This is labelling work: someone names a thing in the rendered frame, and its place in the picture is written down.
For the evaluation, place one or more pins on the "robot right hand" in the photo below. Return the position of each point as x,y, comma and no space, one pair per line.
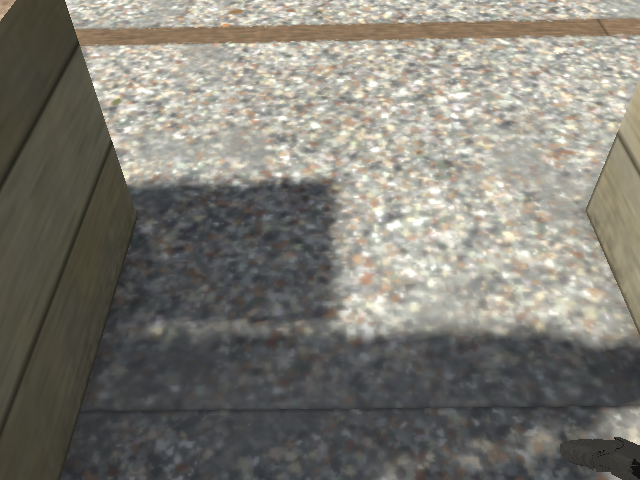
620,456

